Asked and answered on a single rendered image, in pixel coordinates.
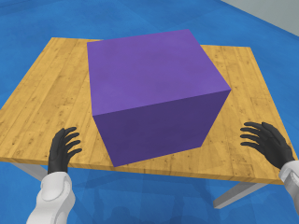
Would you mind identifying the robot right forearm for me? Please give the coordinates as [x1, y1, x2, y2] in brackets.
[278, 160, 299, 216]

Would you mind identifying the right robot hand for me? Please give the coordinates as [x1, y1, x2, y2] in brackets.
[240, 121, 295, 170]

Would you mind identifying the left robot hand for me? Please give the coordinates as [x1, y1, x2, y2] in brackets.
[48, 127, 82, 175]

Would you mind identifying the carton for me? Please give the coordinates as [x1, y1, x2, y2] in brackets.
[87, 29, 232, 167]

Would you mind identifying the robot left forearm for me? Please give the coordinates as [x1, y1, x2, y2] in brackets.
[26, 172, 76, 224]

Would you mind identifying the table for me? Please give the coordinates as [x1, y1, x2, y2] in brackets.
[0, 37, 298, 209]

